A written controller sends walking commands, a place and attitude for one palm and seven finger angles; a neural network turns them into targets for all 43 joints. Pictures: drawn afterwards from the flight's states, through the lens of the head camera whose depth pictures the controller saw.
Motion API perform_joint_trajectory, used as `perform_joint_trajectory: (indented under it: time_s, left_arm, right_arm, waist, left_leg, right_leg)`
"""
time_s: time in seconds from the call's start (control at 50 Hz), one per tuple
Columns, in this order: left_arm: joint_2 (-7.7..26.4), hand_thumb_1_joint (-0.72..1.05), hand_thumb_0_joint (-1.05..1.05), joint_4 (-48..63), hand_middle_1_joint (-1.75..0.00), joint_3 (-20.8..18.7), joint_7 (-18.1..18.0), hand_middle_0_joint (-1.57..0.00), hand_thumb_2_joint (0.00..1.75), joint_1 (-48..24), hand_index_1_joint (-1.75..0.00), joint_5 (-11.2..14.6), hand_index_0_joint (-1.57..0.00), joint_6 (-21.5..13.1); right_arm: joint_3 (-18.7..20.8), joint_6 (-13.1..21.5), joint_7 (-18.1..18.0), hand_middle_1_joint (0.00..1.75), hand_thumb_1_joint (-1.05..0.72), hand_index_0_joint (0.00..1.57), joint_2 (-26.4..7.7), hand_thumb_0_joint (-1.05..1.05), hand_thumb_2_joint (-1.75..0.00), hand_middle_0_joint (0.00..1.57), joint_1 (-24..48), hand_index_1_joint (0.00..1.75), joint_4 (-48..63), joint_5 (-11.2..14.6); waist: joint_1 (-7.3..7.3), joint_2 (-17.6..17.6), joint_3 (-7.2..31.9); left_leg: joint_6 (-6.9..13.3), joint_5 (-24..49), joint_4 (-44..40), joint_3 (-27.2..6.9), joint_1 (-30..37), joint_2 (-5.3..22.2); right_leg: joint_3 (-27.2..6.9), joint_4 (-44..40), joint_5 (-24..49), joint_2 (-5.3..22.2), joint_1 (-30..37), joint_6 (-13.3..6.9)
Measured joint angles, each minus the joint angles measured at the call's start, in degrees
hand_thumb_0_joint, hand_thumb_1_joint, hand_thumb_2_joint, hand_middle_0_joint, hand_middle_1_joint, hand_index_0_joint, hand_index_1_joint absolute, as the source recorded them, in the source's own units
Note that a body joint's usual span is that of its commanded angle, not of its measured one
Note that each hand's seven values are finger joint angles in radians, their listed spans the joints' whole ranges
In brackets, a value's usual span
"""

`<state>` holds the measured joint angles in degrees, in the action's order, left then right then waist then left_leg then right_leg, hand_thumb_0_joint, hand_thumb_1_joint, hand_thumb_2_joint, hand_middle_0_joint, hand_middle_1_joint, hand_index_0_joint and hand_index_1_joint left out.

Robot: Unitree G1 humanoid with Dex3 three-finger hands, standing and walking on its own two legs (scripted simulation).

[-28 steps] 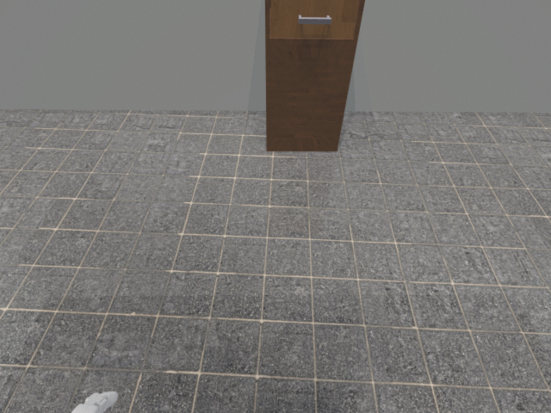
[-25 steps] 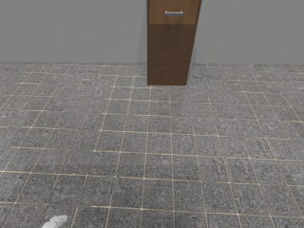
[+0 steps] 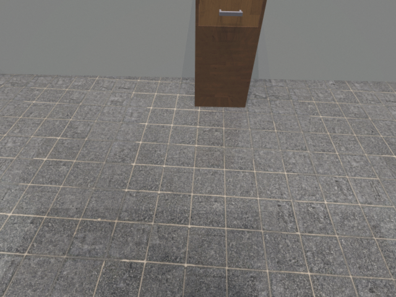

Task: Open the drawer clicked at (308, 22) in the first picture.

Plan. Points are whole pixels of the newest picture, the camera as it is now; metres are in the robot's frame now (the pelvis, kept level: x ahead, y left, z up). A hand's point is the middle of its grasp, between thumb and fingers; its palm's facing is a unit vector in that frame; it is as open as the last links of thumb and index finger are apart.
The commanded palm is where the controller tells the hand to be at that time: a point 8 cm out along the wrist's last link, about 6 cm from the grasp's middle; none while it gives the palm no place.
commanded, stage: stand and wait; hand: left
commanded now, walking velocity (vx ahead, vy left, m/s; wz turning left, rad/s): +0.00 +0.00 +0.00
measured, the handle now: (230, 12) +1.64 -0.10 -0.03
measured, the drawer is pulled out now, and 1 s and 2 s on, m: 0.00 0.00 0.00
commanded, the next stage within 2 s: look at it before walking up in 0.26 s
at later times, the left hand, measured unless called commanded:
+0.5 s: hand out of the picture +0.08 +0.24 -0.15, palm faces -0.04 -0.95 -0.32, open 7.4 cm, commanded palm none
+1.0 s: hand out of the picture +0.07 +0.25 -0.15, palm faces -0.04 -0.94 -0.33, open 7.4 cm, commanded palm none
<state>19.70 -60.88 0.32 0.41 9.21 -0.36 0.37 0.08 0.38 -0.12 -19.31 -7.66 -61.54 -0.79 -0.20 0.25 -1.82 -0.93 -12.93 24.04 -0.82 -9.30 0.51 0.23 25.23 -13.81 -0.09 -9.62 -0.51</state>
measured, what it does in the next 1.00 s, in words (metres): stands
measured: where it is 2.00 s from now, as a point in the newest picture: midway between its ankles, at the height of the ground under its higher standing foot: (212, 290)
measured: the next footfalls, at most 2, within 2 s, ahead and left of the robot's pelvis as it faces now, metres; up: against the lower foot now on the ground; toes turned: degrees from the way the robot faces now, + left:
left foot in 1.82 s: +0.42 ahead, +0.02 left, +0.00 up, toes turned -12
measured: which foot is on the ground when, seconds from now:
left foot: down 0.00-1.00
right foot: down 0.00-1.00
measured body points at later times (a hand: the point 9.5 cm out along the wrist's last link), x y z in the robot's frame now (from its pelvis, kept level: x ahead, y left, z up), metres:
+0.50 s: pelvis +0.00 +0.00 +0.00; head +0.00 +0.00 +0.45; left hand +0.08 +0.29 -0.13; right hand +0.07 -0.29 -0.13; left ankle +0.00 +0.13 -0.74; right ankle +0.00 -0.11 -0.74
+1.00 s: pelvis +0.00 +0.00 +0.00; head +0.01 +0.01 +0.45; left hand +0.08 +0.30 -0.13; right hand +0.08 -0.29 -0.13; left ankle +0.00 +0.13 -0.74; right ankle +0.00 -0.11 -0.74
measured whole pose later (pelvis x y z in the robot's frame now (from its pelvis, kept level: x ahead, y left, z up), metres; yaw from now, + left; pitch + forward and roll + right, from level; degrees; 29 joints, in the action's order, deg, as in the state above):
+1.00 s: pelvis +0.00 +0.00 +0.00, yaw +0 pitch -2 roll +0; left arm 19.7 -62.4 0.6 0.4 8.2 -0.5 -0.3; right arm -0.2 0.7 0.1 -19.1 -6.4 -63.8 -0.5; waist -0.1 0.6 -1.9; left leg -0.7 -11.4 20.7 -0.3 -7.6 0.5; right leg -0.3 21.5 -11.9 0.0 -7.9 -0.1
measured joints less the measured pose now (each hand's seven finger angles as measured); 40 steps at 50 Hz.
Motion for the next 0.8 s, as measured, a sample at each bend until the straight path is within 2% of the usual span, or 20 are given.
perform_joint_trajectory:
  time_s: [0.38,0.8]
  left_arm:
    - [-0.21,0.90,0.00,-1.18,-0.30,0.23,0.01,-0.20,0.89,-1.38,-0.30,-0.03,-0.20,-0.57]
    - [-0.05,0.90,0.00,-1.32,-0.30,0.27,-0.07,-0.20,0.89,-1.18,-0.30,-0.08,-0.20,-0.66]
  right_arm:
    - [-0.20,0.25,0.24,0.30,-0.91,0.20,0.23,0.00,-0.90,0.21,0.07,0.30,-2.15,0.15]
    - [-0.18,0.31,0.21,0.30,-0.91,0.20,0.25,0.00,-0.90,0.21,0.93,0.30,-2.30,0.28]
  waist:
    - [0.43,0.24,0.43]
    - [0.27,0.35,0.20]
  left_leg:
    - [-0.03,1.14,-1.66,0.28,0.56,0.16]
    - [0.18,1.26,-2.70,0.46,1.47,0.04]
  right_leg:
    - [-0.27,-1.80,1.33,-0.15,0.51,0.04]
    - [-0.45,-3.11,1.65,-0.02,1.50,0.30]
